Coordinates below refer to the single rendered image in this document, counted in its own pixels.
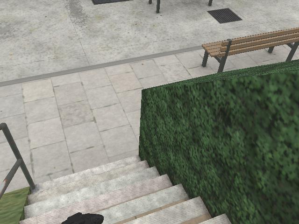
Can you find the left robot hand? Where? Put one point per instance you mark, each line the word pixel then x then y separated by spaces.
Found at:
pixel 80 218

